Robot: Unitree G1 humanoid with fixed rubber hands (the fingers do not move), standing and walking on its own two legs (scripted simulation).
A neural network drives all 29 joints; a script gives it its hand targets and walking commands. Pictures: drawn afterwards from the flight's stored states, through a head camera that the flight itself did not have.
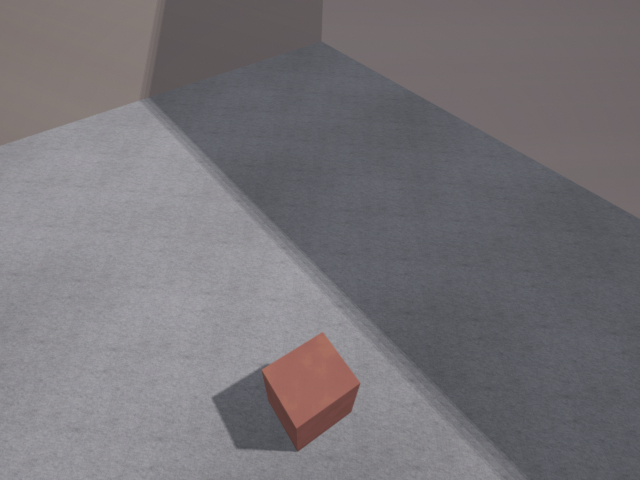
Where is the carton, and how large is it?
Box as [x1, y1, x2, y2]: [262, 332, 359, 451]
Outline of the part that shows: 322,332 262,369 268,400 297,451 350,412 359,385 358,380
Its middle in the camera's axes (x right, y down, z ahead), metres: -0.03 +0.44 +1.09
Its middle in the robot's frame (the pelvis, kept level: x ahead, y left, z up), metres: +0.44 +0.01 -0.65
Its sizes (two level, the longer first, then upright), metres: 0.194 0.171 0.250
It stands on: the floor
